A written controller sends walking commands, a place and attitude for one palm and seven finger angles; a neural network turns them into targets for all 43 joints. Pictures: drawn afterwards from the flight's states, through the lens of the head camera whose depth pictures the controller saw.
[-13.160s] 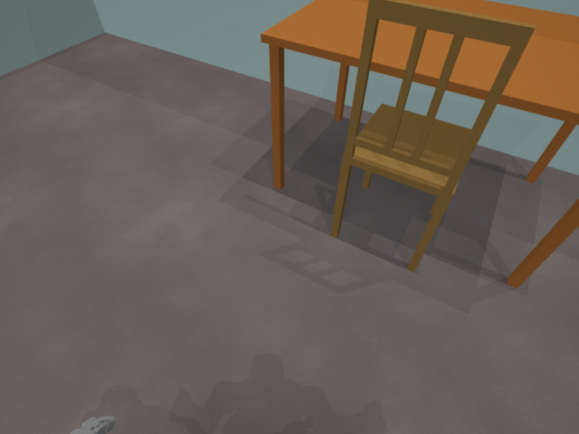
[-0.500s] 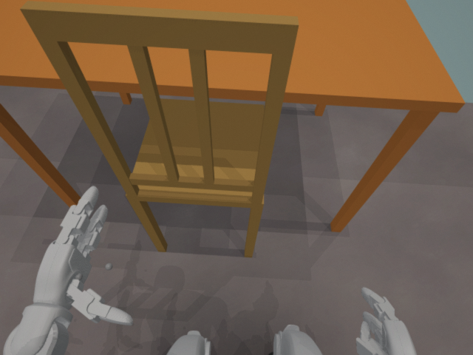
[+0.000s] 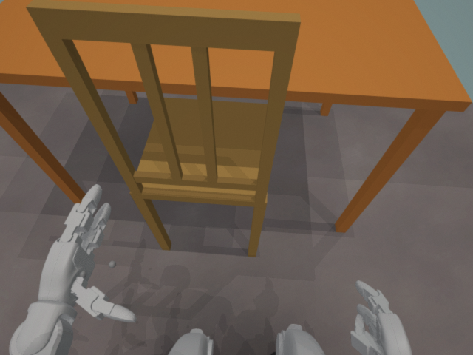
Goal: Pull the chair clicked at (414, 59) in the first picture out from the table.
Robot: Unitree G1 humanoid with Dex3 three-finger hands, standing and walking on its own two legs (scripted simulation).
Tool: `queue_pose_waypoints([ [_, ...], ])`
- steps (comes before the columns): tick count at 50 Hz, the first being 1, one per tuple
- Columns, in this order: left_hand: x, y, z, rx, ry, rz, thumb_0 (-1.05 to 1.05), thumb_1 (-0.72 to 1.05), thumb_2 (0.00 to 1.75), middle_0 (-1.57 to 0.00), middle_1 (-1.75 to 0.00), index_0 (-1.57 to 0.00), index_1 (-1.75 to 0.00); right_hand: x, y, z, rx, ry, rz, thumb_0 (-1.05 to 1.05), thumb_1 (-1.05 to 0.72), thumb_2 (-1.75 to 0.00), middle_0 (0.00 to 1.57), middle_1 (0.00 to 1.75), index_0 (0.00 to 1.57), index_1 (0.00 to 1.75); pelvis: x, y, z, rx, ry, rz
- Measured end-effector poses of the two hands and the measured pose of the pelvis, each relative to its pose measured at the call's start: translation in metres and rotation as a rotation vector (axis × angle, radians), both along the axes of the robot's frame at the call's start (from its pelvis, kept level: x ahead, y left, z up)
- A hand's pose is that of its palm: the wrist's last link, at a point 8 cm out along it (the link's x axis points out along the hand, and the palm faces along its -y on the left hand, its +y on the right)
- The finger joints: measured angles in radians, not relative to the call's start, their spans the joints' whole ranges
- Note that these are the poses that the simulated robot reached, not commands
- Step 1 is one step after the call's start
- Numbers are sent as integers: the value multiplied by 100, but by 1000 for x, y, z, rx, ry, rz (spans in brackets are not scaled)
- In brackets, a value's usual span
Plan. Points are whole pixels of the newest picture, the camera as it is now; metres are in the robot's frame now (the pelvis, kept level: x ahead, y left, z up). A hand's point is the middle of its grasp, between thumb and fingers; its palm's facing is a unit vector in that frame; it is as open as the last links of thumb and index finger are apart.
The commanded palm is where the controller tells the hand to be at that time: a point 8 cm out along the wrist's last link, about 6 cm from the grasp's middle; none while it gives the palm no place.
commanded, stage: aim the fingers beside a spindle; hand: left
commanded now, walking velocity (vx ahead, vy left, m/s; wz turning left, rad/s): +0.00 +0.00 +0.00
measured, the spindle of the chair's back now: (163, 126) +0.53 +0.18 +0.04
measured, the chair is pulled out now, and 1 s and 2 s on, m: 0.00 0.00 0.00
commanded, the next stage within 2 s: push the fingers through the gap in 1.98 s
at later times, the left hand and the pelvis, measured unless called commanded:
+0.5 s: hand (135, 236) +0.30 +0.19 +0.02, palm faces -0.04 -1.00 -0.05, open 16.9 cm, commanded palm +0.28 +0.24 +0.02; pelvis +0.00 +0.00 -0.01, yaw -1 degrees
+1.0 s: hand (153, 213) +0.35 +0.17 +0.00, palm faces -0.05 -1.00 -0.04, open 16.9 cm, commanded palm +0.34 +0.22 +0.00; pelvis -0.01 +0.00 -0.03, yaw -1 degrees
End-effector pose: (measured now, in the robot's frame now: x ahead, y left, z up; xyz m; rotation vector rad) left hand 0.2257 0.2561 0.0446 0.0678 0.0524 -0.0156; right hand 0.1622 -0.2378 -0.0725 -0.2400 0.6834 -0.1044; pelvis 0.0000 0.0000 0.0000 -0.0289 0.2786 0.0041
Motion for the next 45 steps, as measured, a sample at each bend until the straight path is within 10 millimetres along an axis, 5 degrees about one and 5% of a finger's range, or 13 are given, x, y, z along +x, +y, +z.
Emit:
queue_pose_waypoints([
  [45,94,-25,-38,-23,-37,-31,-1,-50,30,-6,-8,-7,-8,-39,-13,-42,-23,186,-43,1,-90,-90,20,30,20,30,-10,1,-22,9,85,-15],
])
